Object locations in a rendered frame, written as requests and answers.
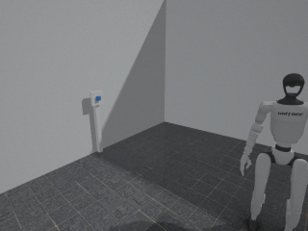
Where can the right robot forearm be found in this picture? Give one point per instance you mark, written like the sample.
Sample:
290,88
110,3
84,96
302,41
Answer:
252,137

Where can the robot torso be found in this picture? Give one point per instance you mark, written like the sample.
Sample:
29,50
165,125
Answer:
287,123

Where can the right robot shin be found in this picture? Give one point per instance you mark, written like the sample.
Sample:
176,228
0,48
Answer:
255,208

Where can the robot right hand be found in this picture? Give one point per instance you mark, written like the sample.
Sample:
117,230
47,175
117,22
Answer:
243,161

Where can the robot right upper arm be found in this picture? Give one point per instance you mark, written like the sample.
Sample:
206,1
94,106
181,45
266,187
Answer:
264,108

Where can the panel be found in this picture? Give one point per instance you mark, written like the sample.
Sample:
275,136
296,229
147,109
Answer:
96,113

